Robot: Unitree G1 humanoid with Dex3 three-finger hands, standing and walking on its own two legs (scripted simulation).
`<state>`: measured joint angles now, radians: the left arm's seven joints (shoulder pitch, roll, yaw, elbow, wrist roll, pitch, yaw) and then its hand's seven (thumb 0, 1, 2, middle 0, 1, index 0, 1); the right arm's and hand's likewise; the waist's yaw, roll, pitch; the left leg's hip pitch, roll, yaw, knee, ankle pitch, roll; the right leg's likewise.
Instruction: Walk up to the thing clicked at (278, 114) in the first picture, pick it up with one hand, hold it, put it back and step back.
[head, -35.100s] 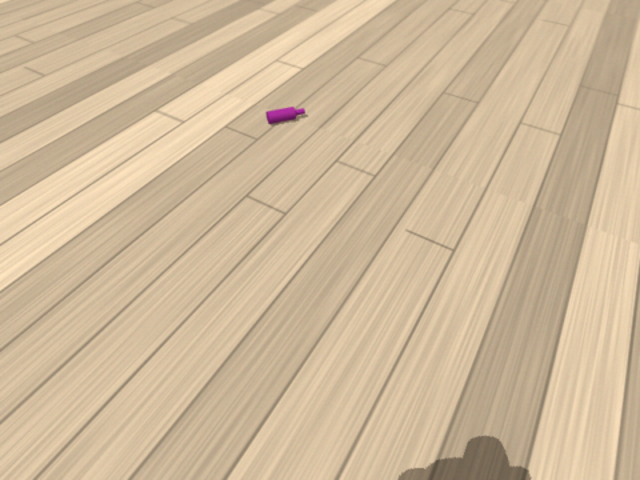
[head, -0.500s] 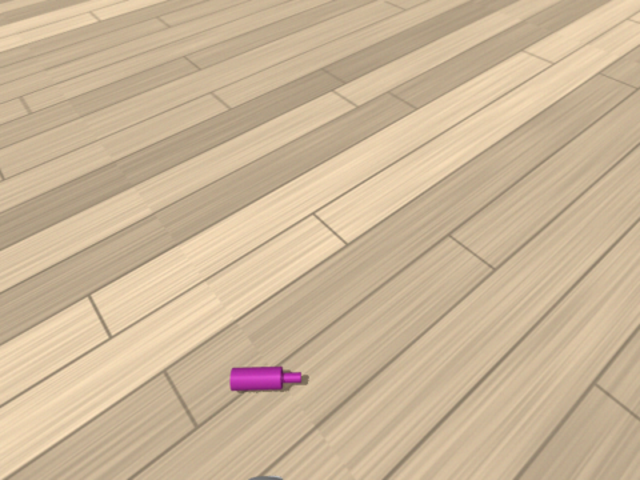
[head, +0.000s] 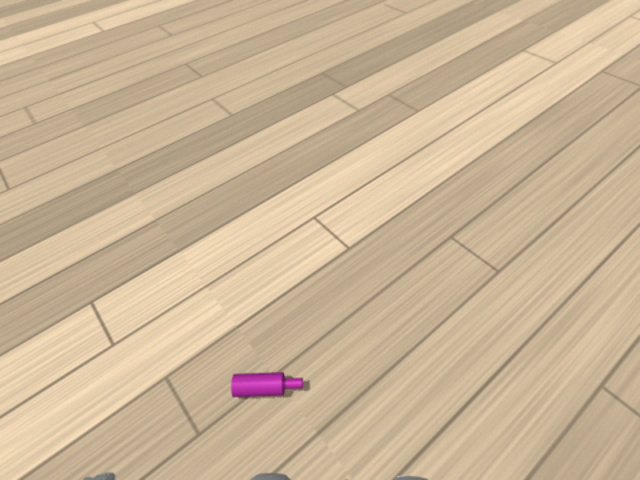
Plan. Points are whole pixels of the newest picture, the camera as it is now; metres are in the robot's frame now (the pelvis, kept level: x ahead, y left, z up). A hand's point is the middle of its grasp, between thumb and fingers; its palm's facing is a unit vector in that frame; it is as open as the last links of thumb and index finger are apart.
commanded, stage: walk up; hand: left
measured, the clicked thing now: (268, 384) +0.49 +0.20 -0.72
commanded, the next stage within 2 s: none
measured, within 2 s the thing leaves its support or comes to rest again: neither
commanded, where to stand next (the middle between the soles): +0.12 -0.01 m, yaw +0 degrees
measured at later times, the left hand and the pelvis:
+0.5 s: hand out of the picture +0.10 +0.29 -0.14, palm faces -0.04 -0.93 -0.36, open 7.4 cm; pelvis +0.01 +0.03 +0.01, yaw -1 degrees
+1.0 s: hand out of the picture +0.07 +0.37 -0.14, palm faces -0.03 -0.91 -0.42, open 7.4 cm; pelvis +0.04 +0.08 +0.00, yaw -2 degrees
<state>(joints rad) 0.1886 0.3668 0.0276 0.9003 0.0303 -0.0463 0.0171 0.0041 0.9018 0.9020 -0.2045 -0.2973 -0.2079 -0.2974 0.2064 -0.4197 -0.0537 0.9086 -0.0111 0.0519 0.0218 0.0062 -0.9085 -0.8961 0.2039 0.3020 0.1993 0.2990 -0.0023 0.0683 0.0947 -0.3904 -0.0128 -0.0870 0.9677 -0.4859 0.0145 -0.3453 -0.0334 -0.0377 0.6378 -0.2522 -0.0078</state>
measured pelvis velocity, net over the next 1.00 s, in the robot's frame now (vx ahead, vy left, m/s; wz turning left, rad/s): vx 0.04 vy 0.08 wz -0.03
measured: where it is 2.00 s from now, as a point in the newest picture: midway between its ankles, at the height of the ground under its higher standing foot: outside the picture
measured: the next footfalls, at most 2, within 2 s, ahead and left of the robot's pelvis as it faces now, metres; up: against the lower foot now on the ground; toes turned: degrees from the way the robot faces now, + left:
left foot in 0.12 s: +0.04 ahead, +0.16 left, +0.00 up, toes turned +0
left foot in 0.98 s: +0.13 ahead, +0.20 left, +0.00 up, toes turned -1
